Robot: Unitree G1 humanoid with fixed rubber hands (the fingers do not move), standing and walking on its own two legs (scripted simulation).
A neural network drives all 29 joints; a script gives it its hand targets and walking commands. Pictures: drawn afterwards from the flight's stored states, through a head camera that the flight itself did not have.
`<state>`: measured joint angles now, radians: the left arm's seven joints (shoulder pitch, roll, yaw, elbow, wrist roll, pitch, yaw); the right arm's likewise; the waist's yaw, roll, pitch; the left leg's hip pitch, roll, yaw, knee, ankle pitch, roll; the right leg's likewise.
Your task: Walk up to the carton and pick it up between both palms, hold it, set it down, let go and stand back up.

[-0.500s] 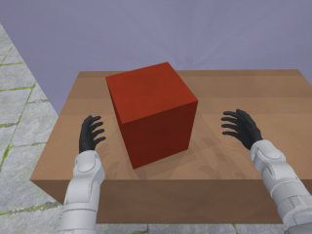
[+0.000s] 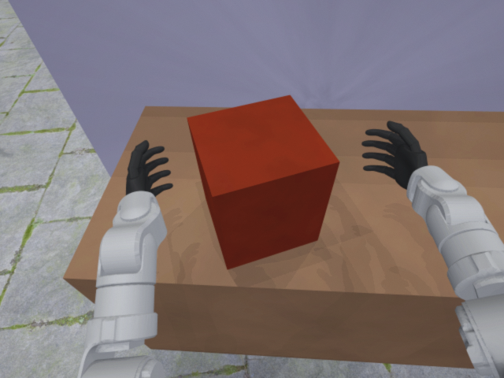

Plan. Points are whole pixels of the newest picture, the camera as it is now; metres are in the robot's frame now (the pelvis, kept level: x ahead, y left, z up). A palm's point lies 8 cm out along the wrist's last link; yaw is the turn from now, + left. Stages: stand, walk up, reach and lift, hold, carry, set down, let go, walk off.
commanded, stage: reach and lift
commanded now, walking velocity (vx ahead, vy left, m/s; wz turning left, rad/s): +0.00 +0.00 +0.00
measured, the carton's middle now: (257, 184) +0.47 +0.10 +0.00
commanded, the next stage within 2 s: none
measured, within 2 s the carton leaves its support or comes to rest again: neither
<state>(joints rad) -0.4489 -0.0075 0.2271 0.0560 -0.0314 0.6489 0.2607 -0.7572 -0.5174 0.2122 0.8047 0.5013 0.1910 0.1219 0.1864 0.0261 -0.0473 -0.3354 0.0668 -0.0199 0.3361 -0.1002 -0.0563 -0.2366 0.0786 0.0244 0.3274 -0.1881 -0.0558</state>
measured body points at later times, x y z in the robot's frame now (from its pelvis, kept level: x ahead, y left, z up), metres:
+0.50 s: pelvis +0.00 +0.00 +0.00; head +0.04 -0.01 +0.45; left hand +0.36 +0.27 +0.15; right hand +0.51 -0.10 +0.16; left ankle +0.04 +0.15 -0.75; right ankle -0.02 -0.09 -0.75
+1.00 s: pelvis +0.01 +0.00 +0.00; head +0.06 -0.02 +0.44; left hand +0.40 +0.28 +0.17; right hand +0.55 -0.08 +0.19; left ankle +0.04 +0.15 -0.75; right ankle -0.02 -0.09 -0.75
